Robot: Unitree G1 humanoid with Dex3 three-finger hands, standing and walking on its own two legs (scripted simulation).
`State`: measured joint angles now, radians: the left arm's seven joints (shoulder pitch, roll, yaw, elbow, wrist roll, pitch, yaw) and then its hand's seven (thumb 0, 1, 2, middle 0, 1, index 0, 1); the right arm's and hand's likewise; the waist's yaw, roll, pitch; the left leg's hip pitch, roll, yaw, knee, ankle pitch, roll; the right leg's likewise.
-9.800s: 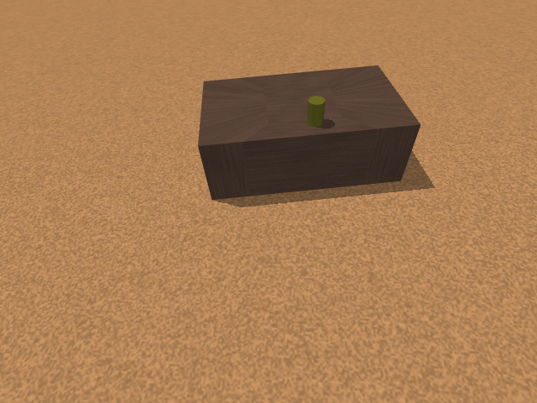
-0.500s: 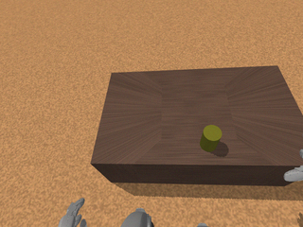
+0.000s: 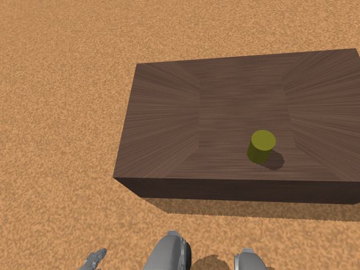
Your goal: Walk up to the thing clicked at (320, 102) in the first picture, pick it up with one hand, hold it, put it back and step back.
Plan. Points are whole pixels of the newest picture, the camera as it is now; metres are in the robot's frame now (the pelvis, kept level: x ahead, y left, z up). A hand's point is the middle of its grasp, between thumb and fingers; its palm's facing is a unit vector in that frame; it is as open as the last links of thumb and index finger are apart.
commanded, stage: go down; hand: right
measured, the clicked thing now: (260, 147) +0.52 -0.16 -0.28
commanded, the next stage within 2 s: approach in 0.90 s
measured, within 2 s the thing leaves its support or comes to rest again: neither
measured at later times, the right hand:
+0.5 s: hand out of the picture +0.43 -0.35 +0.02, palm faces +0.12 +0.99 -0.08, open 17.4 cm
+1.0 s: hand out of the picture +0.44 -0.36 +0.02, palm faces +0.11 +0.99 -0.06, open 17.4 cm
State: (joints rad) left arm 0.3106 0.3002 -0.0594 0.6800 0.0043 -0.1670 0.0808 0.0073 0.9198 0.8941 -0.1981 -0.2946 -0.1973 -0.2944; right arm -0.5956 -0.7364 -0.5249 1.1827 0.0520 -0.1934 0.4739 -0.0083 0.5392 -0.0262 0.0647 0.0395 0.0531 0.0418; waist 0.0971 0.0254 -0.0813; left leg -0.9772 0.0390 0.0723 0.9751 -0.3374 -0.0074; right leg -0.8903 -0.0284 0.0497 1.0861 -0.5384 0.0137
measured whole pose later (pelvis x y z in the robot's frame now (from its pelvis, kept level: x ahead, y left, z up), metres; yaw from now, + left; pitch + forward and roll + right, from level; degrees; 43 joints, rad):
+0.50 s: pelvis +0.00 -0.01 -0.01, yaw +1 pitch +23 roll +3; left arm 0.34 0.31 -0.09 0.67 0.02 -0.15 0.04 0.01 0.91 0.90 -0.20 -0.30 -0.20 -0.30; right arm -0.71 -0.83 -0.60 1.26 0.06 -0.26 0.53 -0.01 0.52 -0.04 0.07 0.04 0.05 0.04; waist 0.13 0.02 -0.08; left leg -1.06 0.03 0.07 1.00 -0.33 -0.01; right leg -0.98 -0.04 0.05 1.13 -0.55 0.01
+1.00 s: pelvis +0.00 -0.01 -0.02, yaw +1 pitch +24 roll +4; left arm 0.34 0.32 -0.10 0.66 0.02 -0.14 0.03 0.00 0.89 0.92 -0.20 -0.30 -0.19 -0.31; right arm -0.78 -0.88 -0.61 1.29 0.06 -0.27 0.55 -0.01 0.52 -0.05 0.06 0.04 0.05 0.04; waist 0.15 0.02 -0.10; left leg -1.09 0.03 0.07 1.02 -0.34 -0.02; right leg -1.02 -0.04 0.05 1.18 -0.57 0.00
